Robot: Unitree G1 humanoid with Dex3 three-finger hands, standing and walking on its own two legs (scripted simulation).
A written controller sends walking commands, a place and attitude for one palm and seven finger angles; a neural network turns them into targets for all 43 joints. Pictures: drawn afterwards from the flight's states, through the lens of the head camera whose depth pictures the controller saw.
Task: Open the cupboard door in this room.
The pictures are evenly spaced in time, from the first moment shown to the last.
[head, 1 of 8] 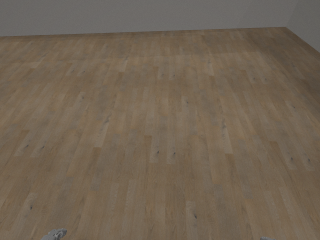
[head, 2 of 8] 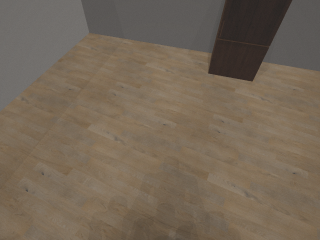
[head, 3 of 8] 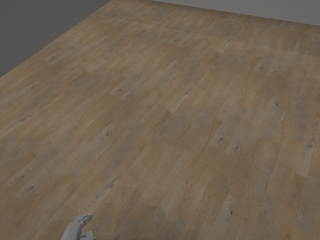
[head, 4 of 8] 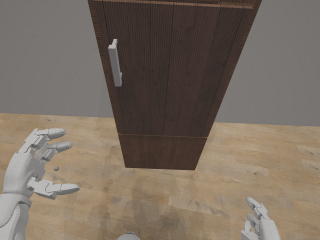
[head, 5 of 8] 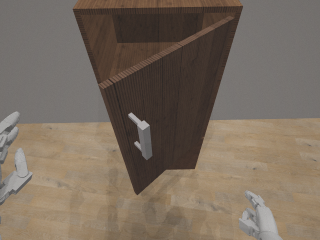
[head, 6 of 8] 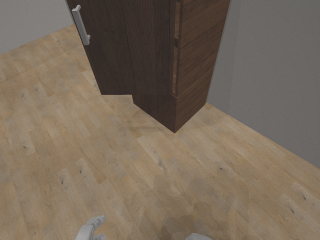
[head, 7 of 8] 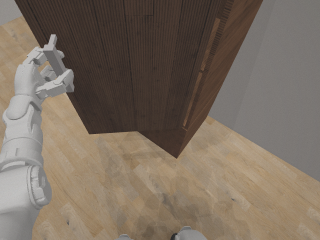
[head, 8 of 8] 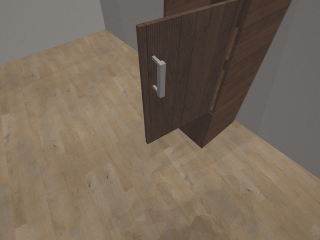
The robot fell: no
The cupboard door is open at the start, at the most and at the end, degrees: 0 83 82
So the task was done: yes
